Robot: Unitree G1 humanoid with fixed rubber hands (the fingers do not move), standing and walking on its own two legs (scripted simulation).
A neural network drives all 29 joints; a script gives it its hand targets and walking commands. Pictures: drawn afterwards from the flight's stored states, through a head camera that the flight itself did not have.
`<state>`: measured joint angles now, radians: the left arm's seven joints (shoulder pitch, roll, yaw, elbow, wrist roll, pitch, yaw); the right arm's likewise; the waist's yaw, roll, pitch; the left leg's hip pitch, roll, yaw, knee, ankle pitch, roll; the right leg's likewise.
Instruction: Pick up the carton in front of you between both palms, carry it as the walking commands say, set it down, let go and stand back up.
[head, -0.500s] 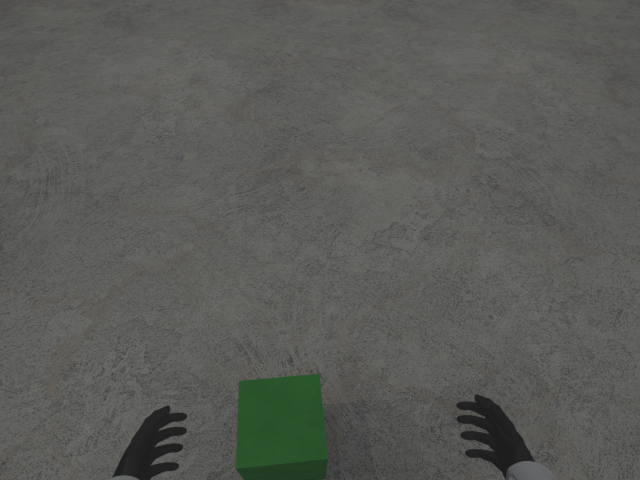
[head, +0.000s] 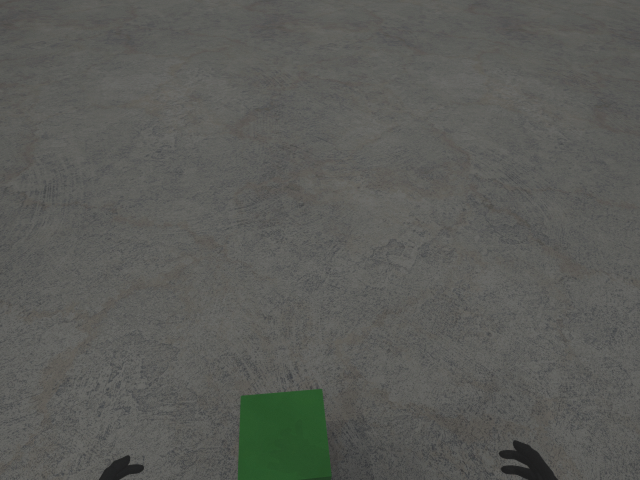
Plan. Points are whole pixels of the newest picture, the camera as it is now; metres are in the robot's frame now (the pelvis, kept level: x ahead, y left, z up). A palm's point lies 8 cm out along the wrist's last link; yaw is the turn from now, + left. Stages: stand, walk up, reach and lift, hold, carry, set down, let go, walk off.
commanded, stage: stand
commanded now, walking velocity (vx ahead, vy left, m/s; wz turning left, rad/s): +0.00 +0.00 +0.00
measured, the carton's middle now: (284, 448) +0.35 +0.07 -0.64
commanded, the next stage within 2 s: none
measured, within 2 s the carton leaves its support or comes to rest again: neither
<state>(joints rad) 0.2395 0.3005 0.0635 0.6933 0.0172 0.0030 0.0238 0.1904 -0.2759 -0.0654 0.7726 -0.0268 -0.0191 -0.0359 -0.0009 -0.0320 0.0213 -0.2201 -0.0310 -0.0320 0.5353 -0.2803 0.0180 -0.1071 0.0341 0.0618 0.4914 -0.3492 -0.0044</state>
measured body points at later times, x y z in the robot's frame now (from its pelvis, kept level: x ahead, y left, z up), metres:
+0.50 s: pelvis -0.02 +0.01 +0.00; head -0.02 +0.02 +0.45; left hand +0.08 +0.30 -0.11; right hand +0.09 -0.28 -0.10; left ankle +0.01 +0.11 -0.73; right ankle -0.05 -0.12 -0.73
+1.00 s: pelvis -0.03 +0.01 +0.01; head -0.04 +0.02 +0.46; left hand +0.05 +0.30 -0.11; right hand +0.07 -0.29 -0.11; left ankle +0.01 +0.11 -0.73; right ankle -0.05 -0.12 -0.73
